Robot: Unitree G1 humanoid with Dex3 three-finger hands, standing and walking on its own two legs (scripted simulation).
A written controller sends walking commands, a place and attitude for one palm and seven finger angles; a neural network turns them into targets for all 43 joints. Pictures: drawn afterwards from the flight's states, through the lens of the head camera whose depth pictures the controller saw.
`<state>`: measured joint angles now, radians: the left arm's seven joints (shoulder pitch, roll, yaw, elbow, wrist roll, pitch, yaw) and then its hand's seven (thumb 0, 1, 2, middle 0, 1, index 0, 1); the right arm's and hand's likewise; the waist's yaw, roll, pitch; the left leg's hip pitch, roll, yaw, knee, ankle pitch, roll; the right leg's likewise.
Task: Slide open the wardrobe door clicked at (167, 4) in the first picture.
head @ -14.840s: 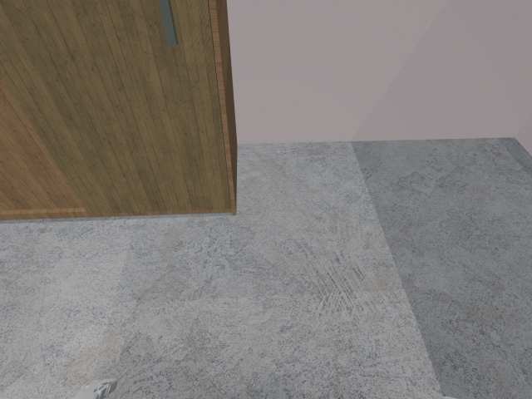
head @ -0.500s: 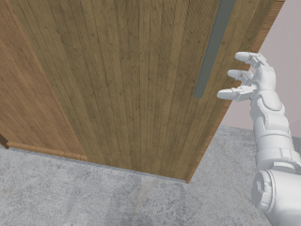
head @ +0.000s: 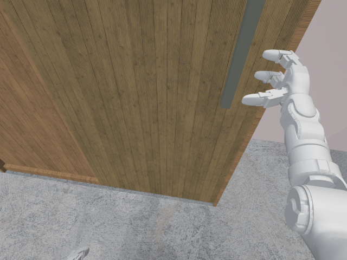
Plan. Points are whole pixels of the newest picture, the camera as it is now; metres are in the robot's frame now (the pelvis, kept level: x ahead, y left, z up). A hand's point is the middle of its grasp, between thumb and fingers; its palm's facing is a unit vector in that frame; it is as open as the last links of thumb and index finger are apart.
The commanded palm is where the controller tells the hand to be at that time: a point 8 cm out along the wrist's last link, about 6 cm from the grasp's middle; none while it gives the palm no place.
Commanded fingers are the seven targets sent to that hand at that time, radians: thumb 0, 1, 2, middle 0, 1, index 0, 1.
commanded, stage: move the hooked fingers beside the handle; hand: right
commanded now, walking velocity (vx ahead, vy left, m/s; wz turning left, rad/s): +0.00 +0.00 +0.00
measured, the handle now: (239, 51) +0.52 -0.08 +0.23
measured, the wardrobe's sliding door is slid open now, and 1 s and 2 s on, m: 0.00 0.00 0.00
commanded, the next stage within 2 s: feel for the door with the fingertips in 0.02 s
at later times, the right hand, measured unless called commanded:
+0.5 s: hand (244, 81) +0.46 -0.10 +0.20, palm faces +0.03 +1.00 +0.03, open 14.0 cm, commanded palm +0.43 -0.16 +0.19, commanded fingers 0.00 0.50 -0.30 0.30 1.20 0.30 1.20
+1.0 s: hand (249, 77) +0.48 -0.11 +0.20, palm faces +0.06 +1.00 +0.00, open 13.7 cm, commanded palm +0.46 -0.16 +0.19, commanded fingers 0.00 0.50 -0.30 0.30 1.20 0.30 1.20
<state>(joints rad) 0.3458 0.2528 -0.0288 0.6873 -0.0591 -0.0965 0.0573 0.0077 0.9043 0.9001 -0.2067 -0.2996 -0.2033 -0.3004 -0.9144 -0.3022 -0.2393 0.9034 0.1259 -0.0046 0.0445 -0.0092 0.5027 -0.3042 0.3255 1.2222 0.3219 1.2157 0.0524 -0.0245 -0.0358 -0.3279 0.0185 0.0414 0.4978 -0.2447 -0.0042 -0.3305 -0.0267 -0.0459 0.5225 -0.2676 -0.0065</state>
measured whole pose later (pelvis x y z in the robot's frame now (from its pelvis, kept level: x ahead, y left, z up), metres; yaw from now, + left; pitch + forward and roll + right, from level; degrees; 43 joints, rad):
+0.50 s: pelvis +0.00 +0.01 +0.00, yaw +0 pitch +3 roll +0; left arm 0.31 0.24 -0.03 0.68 -0.05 -0.08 0.05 0.01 0.91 0.90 -0.21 -0.30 -0.20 -0.30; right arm -0.87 -0.20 -0.20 0.80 0.13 0.05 -0.03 -0.01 0.50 -0.30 0.30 1.20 0.30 1.20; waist 0.05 -0.03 -0.04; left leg -0.31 0.01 0.04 0.49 -0.24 0.01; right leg -0.30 -0.03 -0.05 0.50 -0.26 0.00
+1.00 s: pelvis -0.01 +0.01 +0.00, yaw -1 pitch +5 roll +0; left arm 0.37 0.25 -0.02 0.74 -0.04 -0.10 0.05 0.01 0.91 0.90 -0.21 -0.30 -0.20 -0.30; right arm -1.03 -0.26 -0.21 1.04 0.11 -0.05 -0.03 -0.01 0.50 -0.30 0.34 1.26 0.35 1.23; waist 0.07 -0.02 -0.03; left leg -0.35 0.02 0.06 0.51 -0.24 0.00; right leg -0.36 -0.03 -0.03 0.53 -0.25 0.00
